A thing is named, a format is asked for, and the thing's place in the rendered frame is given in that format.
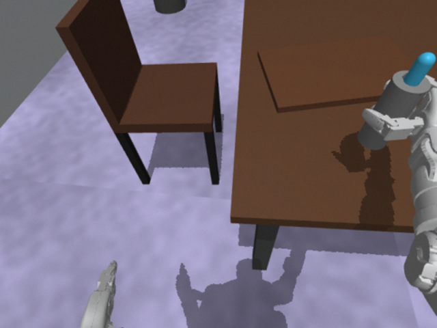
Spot left robot hand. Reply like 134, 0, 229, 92
80, 261, 123, 328

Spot table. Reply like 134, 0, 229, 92
230, 0, 437, 271

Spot right robot arm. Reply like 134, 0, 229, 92
404, 127, 437, 316

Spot chair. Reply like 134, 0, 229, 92
55, 0, 222, 185

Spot right robot hand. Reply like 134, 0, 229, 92
362, 75, 437, 141

